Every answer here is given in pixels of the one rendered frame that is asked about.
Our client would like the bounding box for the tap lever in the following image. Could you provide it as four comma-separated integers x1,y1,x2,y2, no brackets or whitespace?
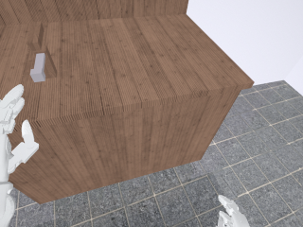
30,53,45,82

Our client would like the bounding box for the right robot hand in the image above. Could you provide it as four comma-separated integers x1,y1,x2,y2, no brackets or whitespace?
215,194,250,227

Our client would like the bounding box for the left robot forearm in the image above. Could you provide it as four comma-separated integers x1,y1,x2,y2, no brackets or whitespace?
0,182,16,227

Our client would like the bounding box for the left robot hand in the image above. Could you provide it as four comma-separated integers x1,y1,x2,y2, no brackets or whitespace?
0,84,39,183

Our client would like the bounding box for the counter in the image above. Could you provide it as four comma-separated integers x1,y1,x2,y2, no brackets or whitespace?
0,0,255,204

